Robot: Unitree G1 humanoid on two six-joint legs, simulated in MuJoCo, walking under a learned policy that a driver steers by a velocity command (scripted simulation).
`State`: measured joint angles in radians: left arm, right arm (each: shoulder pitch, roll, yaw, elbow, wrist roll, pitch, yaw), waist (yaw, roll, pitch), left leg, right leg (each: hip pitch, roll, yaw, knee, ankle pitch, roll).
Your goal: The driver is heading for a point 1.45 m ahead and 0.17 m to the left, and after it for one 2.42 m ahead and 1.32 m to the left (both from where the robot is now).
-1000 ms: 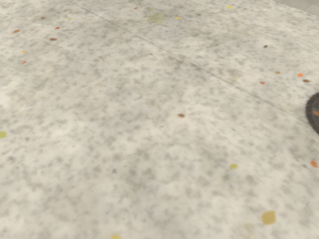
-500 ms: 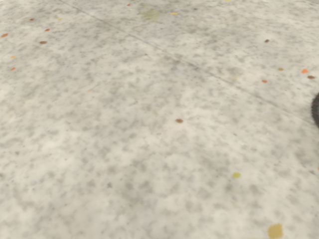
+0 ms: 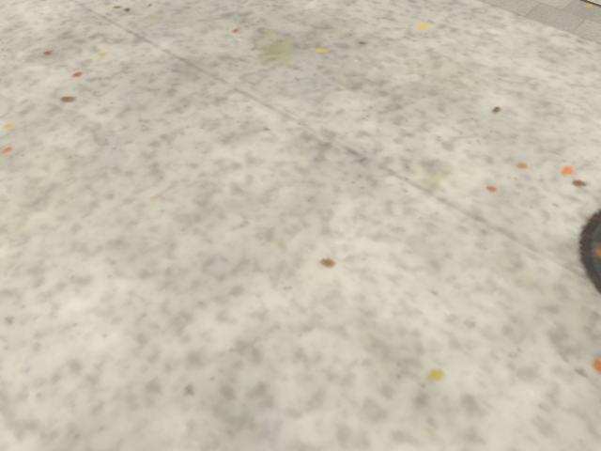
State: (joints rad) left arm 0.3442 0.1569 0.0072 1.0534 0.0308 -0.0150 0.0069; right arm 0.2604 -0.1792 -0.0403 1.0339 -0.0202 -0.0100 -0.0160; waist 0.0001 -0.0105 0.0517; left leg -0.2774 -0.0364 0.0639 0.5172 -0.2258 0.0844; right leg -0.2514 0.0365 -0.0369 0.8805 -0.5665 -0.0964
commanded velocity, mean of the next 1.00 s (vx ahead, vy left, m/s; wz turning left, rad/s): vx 0.16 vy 0.00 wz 0.00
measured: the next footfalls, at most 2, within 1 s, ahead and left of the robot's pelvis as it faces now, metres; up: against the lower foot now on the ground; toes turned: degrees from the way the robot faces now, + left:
right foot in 0.18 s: +0.08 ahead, -0.11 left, +0.00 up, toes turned -2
left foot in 0.58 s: +0.30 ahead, +0.08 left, +0.00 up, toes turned +5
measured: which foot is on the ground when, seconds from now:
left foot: down 0.00-0.18, up 0.20-0.56, down 0.58-1.00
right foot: up 0.00-0.16, down 0.18-0.60, up 0.62-0.80, down 0.82-1.00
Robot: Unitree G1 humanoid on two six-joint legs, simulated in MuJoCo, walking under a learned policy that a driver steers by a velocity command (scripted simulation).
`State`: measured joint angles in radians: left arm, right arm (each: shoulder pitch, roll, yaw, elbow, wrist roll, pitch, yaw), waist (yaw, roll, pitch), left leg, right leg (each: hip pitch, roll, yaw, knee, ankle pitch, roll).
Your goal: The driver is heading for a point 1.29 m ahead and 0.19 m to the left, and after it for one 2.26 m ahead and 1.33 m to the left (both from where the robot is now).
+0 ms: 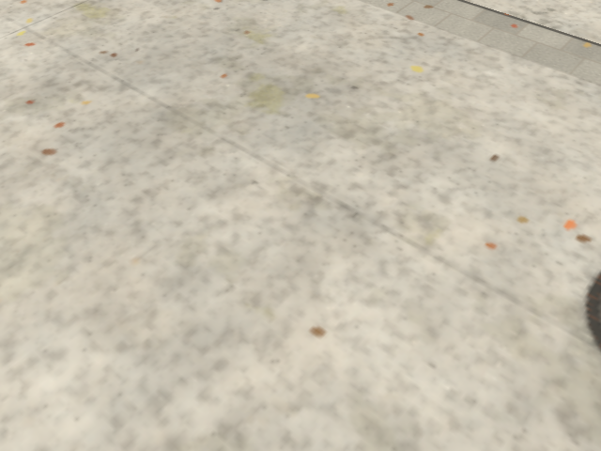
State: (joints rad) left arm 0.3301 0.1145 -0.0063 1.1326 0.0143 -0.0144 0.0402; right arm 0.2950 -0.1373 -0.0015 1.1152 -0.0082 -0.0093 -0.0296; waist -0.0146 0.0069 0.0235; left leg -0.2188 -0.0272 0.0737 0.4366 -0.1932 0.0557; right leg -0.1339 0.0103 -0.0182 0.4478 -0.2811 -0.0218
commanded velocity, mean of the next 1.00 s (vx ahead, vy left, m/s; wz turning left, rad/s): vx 0.22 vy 0.00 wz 0.00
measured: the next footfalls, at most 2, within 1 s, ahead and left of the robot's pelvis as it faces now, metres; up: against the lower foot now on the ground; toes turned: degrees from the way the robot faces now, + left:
right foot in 0.66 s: +0.28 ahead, -0.05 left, +0.00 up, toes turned -2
left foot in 0.98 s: +0.26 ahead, +0.15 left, +0.00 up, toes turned +4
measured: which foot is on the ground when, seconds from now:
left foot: down 0.00-0.70, up 0.72-0.96, down 0.98-1.00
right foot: down 0.00-0.28, up 0.30-0.64, down 0.66-0.98, up 1.00-1.00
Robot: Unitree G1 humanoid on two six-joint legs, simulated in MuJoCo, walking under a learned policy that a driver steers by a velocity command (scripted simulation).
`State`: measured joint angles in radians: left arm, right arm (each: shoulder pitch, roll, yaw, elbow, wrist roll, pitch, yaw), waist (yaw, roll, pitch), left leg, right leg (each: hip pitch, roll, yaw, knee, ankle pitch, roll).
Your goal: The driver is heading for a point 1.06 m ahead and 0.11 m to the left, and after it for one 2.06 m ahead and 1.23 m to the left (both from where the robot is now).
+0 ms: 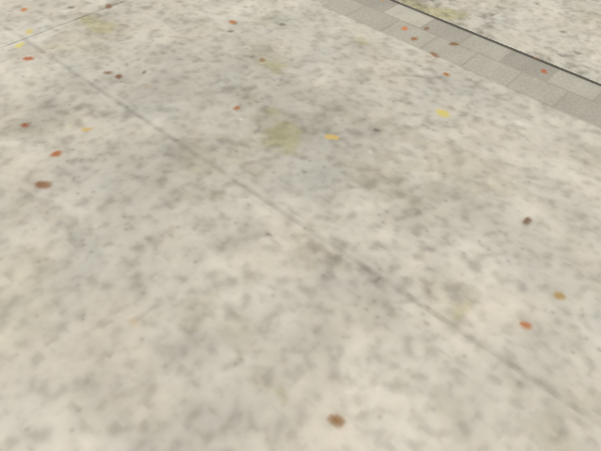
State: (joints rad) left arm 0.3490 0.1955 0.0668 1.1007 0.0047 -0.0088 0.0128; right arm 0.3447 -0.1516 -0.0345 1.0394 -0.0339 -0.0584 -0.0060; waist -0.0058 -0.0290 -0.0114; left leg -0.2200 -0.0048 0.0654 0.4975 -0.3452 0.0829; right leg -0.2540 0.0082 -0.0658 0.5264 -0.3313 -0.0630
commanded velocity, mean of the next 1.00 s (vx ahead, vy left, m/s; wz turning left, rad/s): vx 0.47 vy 0.00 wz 0.09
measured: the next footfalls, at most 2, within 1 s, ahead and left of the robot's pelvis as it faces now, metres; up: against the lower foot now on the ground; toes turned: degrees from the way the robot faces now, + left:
right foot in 0.46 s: +0.37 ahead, -0.10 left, +0.00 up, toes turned -5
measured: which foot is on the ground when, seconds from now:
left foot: down 0.00-0.46, up 0.48-1.00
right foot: up 0.00-0.44, down 0.46-1.00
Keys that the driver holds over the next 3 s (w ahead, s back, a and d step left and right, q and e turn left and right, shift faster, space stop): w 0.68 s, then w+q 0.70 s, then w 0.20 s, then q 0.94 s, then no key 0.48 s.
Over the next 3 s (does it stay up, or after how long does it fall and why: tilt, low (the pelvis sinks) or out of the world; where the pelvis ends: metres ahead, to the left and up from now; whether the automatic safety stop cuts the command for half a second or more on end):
stays up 0.99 0.05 0.00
